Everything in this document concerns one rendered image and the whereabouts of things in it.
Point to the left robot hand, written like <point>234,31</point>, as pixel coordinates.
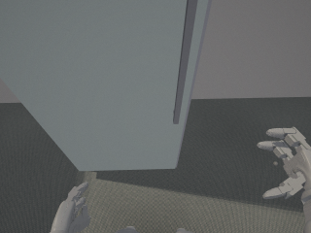
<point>65,216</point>

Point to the fridge door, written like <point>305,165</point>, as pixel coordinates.
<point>101,76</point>

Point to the handle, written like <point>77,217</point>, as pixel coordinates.
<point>184,58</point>

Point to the right robot shin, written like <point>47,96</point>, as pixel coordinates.
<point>181,229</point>

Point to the right robot hand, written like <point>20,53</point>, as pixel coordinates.
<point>299,181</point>

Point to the robot right forearm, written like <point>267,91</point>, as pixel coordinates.
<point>305,198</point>

